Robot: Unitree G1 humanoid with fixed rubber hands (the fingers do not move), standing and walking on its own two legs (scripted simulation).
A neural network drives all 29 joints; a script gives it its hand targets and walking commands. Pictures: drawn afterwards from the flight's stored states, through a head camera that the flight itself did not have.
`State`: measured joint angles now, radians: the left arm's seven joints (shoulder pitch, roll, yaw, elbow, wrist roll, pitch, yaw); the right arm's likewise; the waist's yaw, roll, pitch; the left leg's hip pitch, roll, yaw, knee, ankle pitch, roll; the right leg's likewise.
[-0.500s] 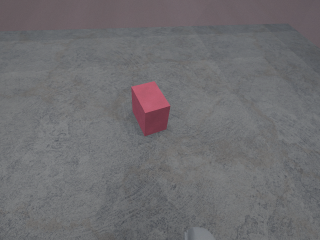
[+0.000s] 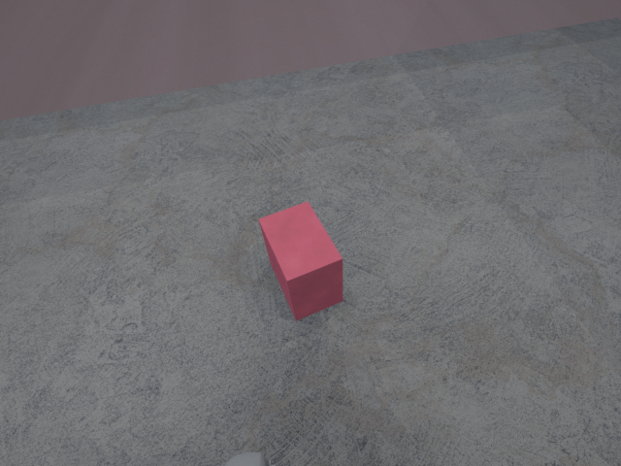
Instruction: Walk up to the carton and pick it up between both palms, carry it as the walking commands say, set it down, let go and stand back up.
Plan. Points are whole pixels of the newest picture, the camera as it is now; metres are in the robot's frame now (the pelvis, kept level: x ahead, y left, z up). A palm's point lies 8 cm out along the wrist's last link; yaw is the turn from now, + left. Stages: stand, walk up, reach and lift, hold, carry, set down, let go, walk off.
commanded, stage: walk up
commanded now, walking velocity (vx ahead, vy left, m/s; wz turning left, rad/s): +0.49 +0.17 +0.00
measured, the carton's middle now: (302, 261) +0.84 +0.08 -0.64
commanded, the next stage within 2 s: none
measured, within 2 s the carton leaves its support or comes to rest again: neither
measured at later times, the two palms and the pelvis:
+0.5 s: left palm (112, 432) +0.20 +0.33 -0.16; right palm (424, 353) +0.29 -0.16 -0.12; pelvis +0.21 +0.09 +0.00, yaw -1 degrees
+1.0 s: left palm (170, 315) +0.37 +0.27 -0.11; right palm (453, 353) +0.30 -0.21 -0.16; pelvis +0.33 +0.02 +0.00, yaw -1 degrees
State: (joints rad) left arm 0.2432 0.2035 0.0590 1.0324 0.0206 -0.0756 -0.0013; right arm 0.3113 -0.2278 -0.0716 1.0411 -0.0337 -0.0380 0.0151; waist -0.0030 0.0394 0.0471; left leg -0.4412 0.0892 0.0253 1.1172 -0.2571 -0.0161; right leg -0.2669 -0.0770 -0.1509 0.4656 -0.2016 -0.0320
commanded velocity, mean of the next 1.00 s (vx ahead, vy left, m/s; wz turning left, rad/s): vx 0.30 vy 0.03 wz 0.00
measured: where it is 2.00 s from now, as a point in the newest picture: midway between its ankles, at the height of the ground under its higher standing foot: (302, 419)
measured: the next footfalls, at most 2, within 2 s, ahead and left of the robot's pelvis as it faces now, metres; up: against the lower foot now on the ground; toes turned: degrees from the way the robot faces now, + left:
left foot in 0.36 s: +0.31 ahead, +0.20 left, +0.00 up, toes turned +8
right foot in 0.84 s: +0.38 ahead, -0.09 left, +0.00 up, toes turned -9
